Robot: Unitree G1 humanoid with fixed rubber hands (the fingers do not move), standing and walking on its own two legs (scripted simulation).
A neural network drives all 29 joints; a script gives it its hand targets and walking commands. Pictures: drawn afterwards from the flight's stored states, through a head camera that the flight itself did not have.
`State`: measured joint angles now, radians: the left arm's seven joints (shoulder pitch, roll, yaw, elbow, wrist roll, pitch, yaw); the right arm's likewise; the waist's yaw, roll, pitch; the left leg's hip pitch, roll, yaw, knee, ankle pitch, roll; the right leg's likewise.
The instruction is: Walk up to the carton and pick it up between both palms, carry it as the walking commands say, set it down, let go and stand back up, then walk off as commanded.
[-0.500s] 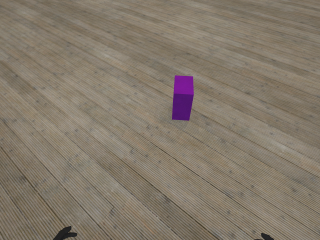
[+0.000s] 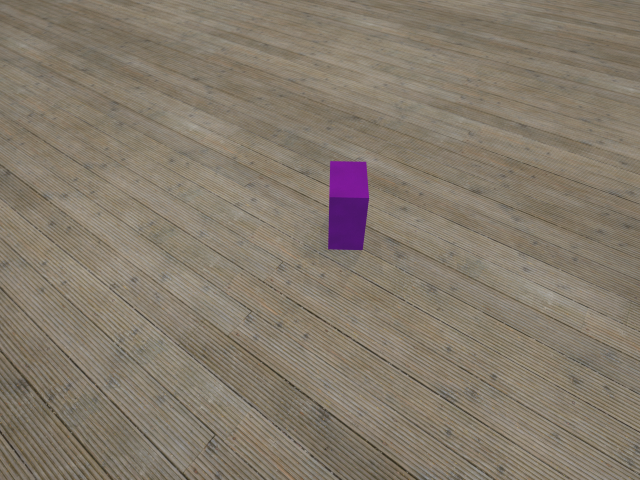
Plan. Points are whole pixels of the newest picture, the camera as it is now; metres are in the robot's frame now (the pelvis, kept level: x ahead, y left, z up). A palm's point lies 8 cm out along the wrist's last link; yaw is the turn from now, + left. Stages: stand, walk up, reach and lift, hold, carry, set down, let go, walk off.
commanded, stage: walk up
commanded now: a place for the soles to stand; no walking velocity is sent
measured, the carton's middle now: (346, 206) +1.21 -0.09 -0.62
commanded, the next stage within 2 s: none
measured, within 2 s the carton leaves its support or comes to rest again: neither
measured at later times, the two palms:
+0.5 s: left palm (106, 448) +0.18 +0.29 -0.09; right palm (538, 363) +0.30 -0.31 -0.08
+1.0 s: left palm (180, 269) +0.47 +0.27 -0.08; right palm (541, 327) +0.38 -0.36 -0.12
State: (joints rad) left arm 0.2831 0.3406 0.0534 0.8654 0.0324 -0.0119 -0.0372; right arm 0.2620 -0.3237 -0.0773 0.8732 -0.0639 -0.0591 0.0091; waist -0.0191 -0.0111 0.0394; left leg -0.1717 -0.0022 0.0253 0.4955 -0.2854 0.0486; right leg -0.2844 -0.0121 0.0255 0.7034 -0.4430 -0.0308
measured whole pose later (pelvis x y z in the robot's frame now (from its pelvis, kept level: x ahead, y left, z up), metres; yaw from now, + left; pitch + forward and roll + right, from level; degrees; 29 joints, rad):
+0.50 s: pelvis +0.17 -0.01 -0.01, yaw -3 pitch -3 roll -1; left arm 0.52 0.39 0.05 0.63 0.03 -0.05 -0.03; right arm 0.28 -0.40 -0.07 0.59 -0.05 -0.01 0.06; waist 0.07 0.03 0.07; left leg -0.46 0.06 0.02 0.62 -0.16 0.02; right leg -0.04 0.01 0.01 0.55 -0.45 0.00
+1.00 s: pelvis +0.34 -0.04 -0.04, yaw -5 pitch -7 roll -2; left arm 0.38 0.43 0.04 0.53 0.04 -0.03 -0.01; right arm 0.41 -0.46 -0.08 0.59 -0.02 0.03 0.04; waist -0.01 0.07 0.09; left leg -0.38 0.05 -0.02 1.16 -0.54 0.03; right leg -0.39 -0.02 -0.06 0.83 -0.33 -0.03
